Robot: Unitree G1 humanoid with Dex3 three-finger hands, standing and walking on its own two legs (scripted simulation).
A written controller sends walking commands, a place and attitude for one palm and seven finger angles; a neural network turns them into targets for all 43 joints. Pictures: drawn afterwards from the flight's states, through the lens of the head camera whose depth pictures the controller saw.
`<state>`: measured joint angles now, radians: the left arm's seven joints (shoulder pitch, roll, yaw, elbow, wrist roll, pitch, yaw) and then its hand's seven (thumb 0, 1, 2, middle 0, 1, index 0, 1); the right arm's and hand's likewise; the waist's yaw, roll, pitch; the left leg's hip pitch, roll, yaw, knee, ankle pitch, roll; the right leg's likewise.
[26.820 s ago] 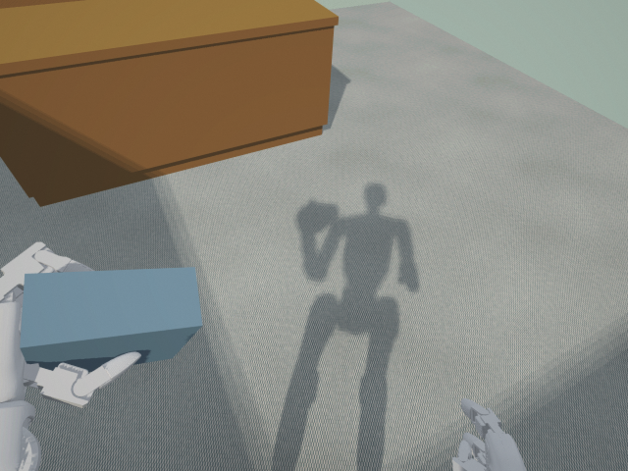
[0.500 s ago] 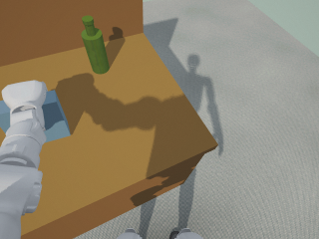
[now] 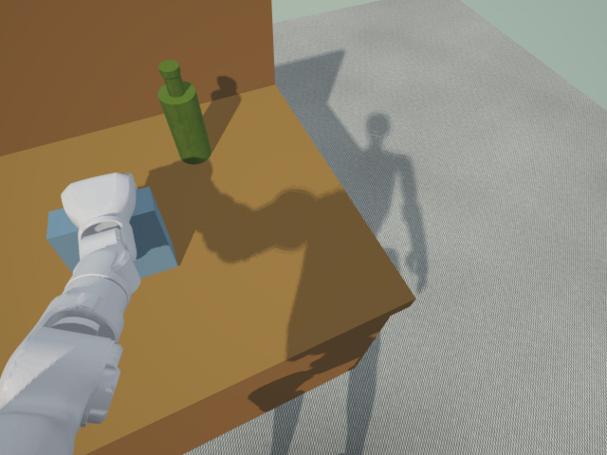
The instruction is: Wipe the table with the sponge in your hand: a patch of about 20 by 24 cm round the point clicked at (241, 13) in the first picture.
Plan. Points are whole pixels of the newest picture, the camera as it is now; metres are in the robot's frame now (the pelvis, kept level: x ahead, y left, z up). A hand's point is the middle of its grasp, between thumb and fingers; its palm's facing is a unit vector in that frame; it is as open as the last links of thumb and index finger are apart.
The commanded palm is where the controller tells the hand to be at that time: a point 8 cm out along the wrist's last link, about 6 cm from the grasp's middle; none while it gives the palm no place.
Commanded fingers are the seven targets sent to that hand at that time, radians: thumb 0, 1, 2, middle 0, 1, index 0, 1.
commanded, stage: wipe back along the middle lane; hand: left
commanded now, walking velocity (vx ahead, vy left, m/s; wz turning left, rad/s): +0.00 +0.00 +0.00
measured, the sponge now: (124, 250) +0.42 +0.29 -0.05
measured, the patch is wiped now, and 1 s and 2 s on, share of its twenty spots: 0.40 0.75 0.85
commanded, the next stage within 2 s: slide across to the third lane in 1.54 s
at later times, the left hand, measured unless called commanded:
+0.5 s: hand (121, 239) +0.40 +0.27 +0.00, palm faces -0.09 +0.01 -1.00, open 10.1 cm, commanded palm +0.36 +0.24 +0.03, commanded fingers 0.00 0.10 1.30 -1.20 -1.60 -1.20 -1.60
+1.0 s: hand (130, 270) +0.35 +0.24 +0.00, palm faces -0.05 -0.02 -1.00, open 10.1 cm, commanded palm +0.31 +0.22 +0.03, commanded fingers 0.00 0.10 1.30 -1.20 -1.60 -1.20 -1.60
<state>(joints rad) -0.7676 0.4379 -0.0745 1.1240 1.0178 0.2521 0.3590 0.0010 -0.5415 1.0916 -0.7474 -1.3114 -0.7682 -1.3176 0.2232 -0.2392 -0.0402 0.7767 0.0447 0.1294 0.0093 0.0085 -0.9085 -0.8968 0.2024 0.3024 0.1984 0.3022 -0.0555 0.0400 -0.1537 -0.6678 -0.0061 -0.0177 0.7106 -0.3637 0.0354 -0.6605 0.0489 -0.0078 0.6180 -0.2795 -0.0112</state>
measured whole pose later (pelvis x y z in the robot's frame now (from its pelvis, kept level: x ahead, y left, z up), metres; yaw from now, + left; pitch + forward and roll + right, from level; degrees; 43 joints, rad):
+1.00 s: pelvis +0.00 +0.01 +0.01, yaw +1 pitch +11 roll -2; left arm -0.43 0.24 -0.26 0.73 1.00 0.47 0.38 0.00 -0.46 1.02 -0.69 -1.34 -0.71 -1.35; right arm 0.11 -0.23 -0.02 0.70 0.07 0.18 0.01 0.01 -0.91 -0.90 0.20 0.30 0.20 0.30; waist 0.03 0.03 -0.16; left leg -0.48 -0.03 -0.01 0.64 -0.36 0.05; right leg -0.49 0.02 0.00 0.58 -0.29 0.00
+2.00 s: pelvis -0.02 -0.02 +0.01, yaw +1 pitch +6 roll +0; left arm -0.31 0.21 -0.34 0.64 0.98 0.46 0.34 -0.01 -0.46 1.02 -0.69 -1.36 -0.71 -1.36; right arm 0.08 -0.24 -0.02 0.70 0.08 0.15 -0.02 0.01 -0.91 -0.90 0.20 0.30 0.19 0.30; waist 0.06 0.07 -0.13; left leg -0.42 -0.02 -0.02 0.62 -0.32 0.01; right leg -0.45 0.03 -0.01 0.62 -0.28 -0.04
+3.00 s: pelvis -0.04 -0.03 +0.01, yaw +2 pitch +8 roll +0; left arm -0.54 0.11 -0.39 0.97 0.92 0.45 0.45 0.00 -0.47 1.03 -0.71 -1.35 -0.73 -1.35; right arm 0.09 -0.23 -0.04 0.78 0.07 0.14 0.00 0.01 -0.91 -0.90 0.20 0.30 0.19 0.30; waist 0.05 0.05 -0.13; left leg -0.47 -0.01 -0.03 0.61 -0.28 0.00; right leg -0.49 0.04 -0.02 0.60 -0.24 -0.05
